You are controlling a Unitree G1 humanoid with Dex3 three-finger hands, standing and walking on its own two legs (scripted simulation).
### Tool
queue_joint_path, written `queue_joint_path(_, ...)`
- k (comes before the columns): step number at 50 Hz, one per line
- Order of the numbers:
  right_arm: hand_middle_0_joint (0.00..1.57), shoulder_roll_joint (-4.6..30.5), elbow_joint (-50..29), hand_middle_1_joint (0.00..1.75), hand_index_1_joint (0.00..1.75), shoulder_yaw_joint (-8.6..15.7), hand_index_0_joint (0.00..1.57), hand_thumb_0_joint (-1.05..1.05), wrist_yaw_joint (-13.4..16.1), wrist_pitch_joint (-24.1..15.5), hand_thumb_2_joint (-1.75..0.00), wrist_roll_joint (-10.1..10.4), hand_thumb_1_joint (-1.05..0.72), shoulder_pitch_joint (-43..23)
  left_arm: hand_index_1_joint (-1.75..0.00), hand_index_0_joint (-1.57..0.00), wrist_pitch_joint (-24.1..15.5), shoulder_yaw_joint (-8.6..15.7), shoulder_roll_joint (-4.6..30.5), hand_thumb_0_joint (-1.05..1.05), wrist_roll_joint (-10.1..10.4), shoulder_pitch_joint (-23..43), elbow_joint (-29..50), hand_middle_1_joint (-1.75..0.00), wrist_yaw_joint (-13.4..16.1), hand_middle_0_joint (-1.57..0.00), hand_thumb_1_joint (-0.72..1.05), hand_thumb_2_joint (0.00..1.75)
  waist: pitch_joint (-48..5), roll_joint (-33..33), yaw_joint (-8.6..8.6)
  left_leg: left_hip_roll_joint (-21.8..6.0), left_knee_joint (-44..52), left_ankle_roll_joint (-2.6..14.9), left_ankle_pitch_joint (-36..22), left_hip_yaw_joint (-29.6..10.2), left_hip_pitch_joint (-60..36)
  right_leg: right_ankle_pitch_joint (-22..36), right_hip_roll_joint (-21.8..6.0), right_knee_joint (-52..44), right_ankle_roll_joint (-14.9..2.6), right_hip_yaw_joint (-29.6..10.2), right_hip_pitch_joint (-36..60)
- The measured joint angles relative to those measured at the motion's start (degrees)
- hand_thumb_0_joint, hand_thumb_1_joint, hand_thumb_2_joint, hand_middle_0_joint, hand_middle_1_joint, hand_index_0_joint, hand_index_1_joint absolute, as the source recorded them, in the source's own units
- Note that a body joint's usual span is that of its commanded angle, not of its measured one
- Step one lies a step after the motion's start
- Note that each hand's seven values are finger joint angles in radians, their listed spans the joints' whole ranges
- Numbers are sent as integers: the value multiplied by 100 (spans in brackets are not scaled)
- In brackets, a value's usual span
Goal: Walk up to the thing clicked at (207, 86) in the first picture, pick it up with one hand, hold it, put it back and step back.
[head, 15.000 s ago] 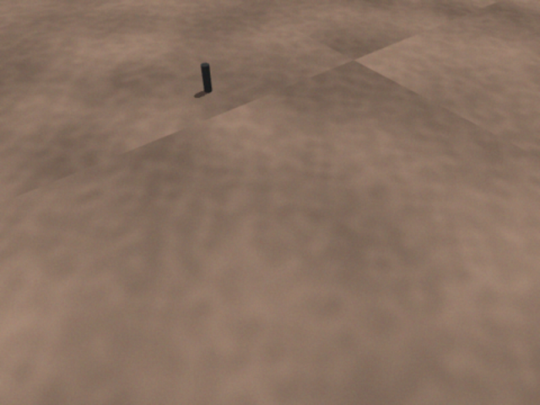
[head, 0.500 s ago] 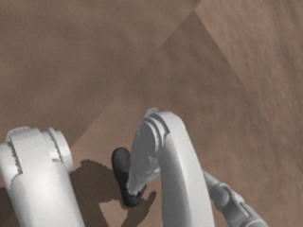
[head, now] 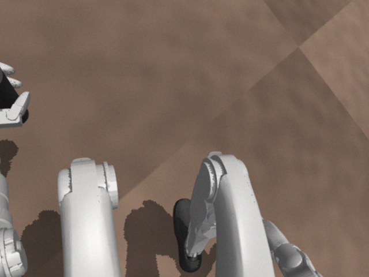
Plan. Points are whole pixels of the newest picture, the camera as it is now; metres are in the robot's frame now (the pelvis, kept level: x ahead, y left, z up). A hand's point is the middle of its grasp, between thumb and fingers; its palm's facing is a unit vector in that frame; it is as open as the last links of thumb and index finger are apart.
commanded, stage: settle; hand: left
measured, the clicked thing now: out of the picture +0.42 +0.33 -0.08
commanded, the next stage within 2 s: lift in 1.10 s
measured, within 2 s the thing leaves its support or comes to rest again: neither
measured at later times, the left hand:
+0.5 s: hand (2, 74) +0.43 +0.31 +0.00, palm faces +0.35 -0.94 -0.02, open 7.4 cm
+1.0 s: hand out of the picture +0.42 +0.30 +0.03, palm faces +0.36 -0.93 -0.01, open 7.4 cm
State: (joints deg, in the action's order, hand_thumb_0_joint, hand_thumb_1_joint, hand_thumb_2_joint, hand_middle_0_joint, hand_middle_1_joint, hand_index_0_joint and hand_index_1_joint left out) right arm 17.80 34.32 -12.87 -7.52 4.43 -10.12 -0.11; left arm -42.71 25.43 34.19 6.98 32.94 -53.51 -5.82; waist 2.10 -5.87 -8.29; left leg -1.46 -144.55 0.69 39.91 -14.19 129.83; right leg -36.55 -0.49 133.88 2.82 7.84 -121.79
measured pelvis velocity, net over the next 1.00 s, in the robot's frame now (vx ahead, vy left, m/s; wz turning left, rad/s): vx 0.01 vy -0.02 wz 0.11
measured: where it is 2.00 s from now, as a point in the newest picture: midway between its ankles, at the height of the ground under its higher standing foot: (144, 259)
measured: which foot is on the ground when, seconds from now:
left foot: down 0.00-1.00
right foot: down 0.00-1.00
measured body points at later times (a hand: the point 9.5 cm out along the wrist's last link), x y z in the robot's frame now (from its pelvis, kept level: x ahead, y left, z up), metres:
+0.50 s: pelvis +0.01 -0.02 +0.03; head +0.21 +0.08 +0.42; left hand +0.40 +0.35 +0.00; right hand +0.18 -0.27 -0.08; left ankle +0.08 +0.12 -0.28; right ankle +0.13 -0.14 -0.28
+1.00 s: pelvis +0.01 -0.02 +0.06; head +0.20 +0.07 +0.45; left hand +0.39 +0.35 +0.04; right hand +0.18 -0.26 -0.06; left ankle +0.08 +0.12 -0.28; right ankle +0.13 -0.14 -0.28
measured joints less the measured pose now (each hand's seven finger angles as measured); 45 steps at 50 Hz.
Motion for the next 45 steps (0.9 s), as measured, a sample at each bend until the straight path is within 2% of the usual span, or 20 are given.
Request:
queue_joint_path(8,21,-77,115,30,30,340,20,0,107,29,-89,267,-88,165,-107,-89,348,26,-300,0,81,-37,258,-106,-163,-88,-10,113,-304,240,92,2,319,-48,6,241,-34,-89,-85,-105,4,-185,-101)
queue_joint_path(16,21,-74,191,30,30,591,20,0,206,4,-89,408,-88,255,-107,-89,541,153,-478,0,165,78,321,-106,-380,-88,-10,113,-449,367,122,-9,545,-134,38,372,-111,-154,-124,-167,-19,-291,-164)
queue_joint_path(31,20,-86,326,30,30,939,20,0,360,-87,-89,530,-89,407,-107,-89,854,279,-802,0,171,142,511,-106,-557,-88,-10,113,-687,457,210,-48,904,-199,82,538,-326,-223,-147,-361,-99,-405,-101)
queue_joint_path(45,20,-184,359,30,30,1049,20,0,411,-188,-89,575,-89,483,-107,-89,907,269,-912,0,95,171,406,-106,-541,-88,-10,113,-817,474,255,-55,1202,-163,-6,662,-527,-164,-166,-600,-100,-483,68)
